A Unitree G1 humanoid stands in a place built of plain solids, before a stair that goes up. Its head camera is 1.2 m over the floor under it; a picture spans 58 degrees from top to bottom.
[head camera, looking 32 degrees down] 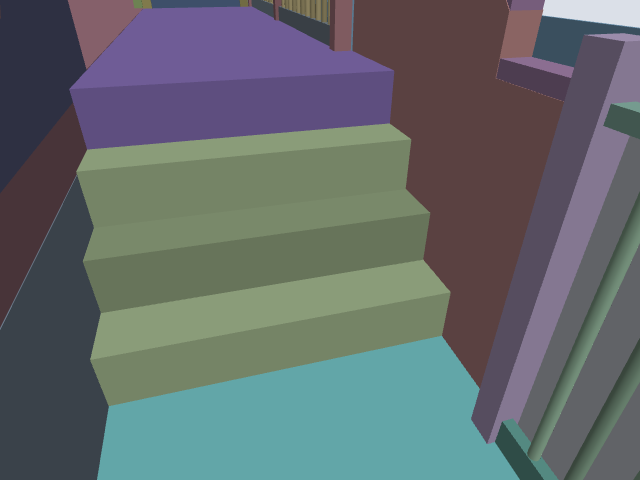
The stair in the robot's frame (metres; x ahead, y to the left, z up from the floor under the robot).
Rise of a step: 0.21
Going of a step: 0.21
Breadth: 1.20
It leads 15 degrees to the left of straight ahead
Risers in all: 4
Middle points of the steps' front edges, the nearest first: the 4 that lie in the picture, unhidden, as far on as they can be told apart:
1.06 0.11 0.21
1.27 0.16 0.43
1.48 0.22 0.64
1.68 0.28 0.86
